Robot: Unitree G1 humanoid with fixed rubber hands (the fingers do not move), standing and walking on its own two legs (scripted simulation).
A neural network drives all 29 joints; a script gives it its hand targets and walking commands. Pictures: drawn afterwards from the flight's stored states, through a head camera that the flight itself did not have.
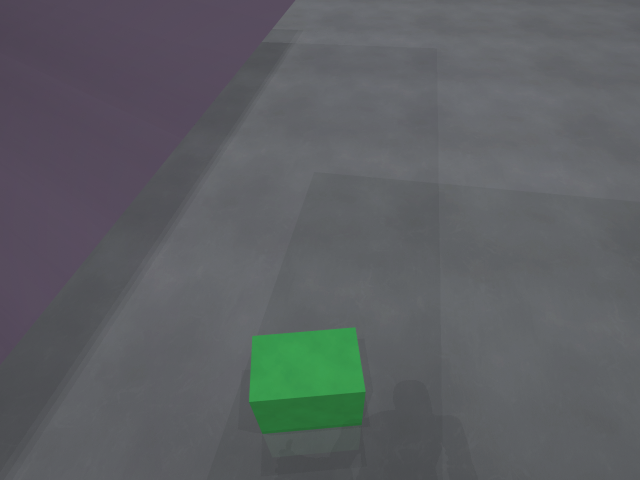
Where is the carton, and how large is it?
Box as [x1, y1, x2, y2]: [249, 327, 365, 433]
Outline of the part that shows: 354,327 252,336 249,402 262,433 361,424 365,391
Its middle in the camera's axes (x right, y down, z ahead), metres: -0.03 +0.42 +1.15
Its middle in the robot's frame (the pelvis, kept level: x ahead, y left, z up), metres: +0.55 +0.07 -0.64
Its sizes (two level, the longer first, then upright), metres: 0.300 0.190 0.245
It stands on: the floor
